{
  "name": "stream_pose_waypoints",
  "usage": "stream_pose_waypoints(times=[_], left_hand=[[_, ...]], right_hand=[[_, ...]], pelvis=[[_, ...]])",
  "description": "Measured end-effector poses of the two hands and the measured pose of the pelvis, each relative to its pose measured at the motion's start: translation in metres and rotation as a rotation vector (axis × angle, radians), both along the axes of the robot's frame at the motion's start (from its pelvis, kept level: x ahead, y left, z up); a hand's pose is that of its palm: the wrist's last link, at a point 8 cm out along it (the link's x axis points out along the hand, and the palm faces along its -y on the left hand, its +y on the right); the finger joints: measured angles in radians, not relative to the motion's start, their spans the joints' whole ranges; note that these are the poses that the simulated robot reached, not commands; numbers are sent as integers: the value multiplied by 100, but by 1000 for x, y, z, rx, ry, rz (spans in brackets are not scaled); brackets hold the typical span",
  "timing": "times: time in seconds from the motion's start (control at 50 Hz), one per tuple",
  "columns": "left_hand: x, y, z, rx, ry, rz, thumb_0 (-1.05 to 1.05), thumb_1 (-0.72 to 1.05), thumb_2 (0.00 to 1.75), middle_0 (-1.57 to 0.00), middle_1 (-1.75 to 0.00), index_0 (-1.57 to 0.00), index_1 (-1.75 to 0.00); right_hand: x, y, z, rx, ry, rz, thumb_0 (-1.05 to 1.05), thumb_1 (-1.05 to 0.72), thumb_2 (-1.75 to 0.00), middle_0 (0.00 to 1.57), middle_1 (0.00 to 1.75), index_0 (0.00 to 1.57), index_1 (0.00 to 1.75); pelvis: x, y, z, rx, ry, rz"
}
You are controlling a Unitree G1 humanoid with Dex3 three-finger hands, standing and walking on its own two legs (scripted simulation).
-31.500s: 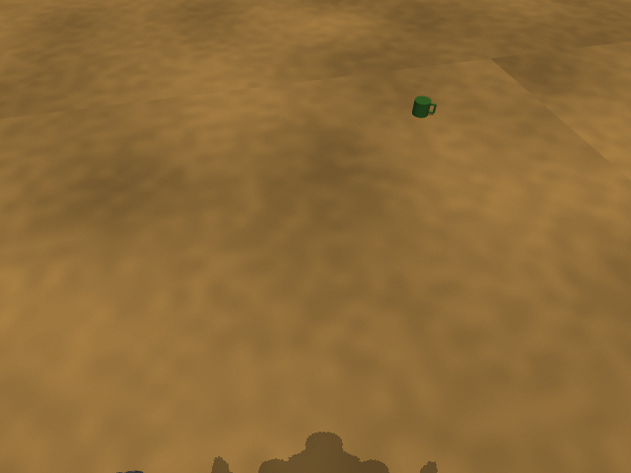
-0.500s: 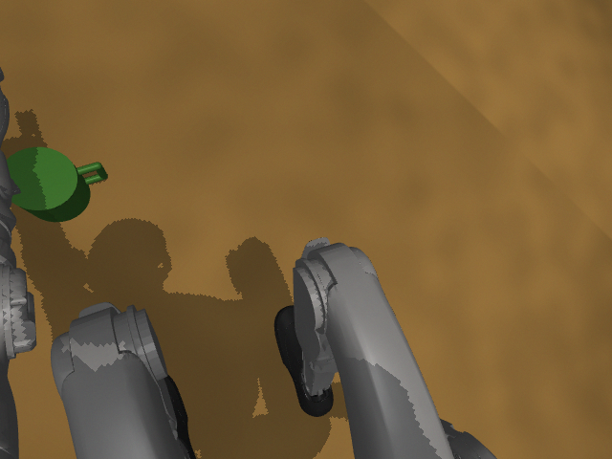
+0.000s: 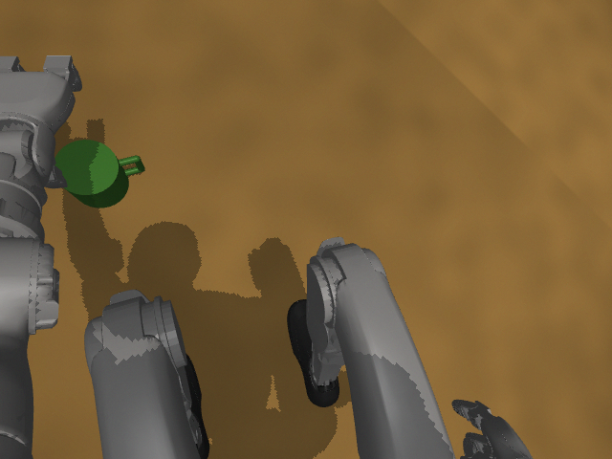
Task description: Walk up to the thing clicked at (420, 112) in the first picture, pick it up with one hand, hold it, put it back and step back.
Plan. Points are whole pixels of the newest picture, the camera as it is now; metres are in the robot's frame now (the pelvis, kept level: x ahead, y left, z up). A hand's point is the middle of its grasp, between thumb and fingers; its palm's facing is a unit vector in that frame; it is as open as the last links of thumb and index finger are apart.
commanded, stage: withdraw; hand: left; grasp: from above
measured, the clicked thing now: (104, 172) +0.55 +0.20 -0.32
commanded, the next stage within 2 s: home in 0.04 s
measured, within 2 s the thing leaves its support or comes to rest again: neither
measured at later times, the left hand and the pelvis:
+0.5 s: hand (28, 136) +0.53 +0.23 -0.11, palm faces -0.34 -0.27 -0.90, open 11.1 cm; pelvis +0.02 +0.00 +0.01, yaw +0 degrees
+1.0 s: hand out of the picture +0.33 +0.20 +0.09, palm faces -0.07 -0.88 -0.47, open 7.4 cm; pelvis +0.02 +0.00 +0.19, yaw +5 degrees
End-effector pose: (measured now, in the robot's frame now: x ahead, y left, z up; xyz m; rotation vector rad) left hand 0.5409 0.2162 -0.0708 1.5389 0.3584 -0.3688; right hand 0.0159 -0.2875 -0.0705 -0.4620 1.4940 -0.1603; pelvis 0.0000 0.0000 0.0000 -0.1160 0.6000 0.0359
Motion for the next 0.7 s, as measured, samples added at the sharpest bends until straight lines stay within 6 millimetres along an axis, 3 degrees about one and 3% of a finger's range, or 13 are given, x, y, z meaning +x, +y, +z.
stream_pose_waypoints(times=[0.18, 0.3, 0.38, 0.48, 0.56, 0.7], left_hand=[[6, 16, -47, 21, -1, 88, 0, -52, 102, -11, -100, -11, -101], [16, 18, -48, -12, -53, 114, 0, -40, 100, -19, -90, -18, -91], [14, 16, -30, -61, -87, 147, 0, -25, 99, -23, -80, -22, -81], [-5, 23, 8, -152, -79, 256, 0, -2, 100, -26, -70, -24, -72], [-34, 32, 44, -240, -44, 353, 0, 18, 101, -26, -64, -25, -65], [-102, 41, 98, -446, 23, 476, 0, 59, 106, -26, -54, -26, -55]], right_hand=[[-26, 29, -21, 70, 85, -46, 0, -91, -90, 20, 30, 20, 30], [-25, 41, -29, 115, 89, -57, 0, -90, -89, 20, 30, 21, 30], [-15, 41, -27, 134, 63, -68, 0, -90, -89, 21, 30, 21, 30], [9, 33, -14, 150, -3, -76, 0, -89, -89, 21, 30, 21, 30], [36, 26, 3, 161, -73, -70, 0, -90, -89, 20, 30, 20, 30], [96, 19, 48, 157, -233, -1, 0, -90, -89, 20, 30, 20, 30]], pelvis=[[8, 3, -18, -9, 23, -7], [13, 3, -23, -14, 28, -9], [17, 3, -16, -13, 39, -8], [21, 4, 7, -5, 55, -2], [23, 5, 35, 7, 53, 6], [19, 3, 87, 26, 14, 19]])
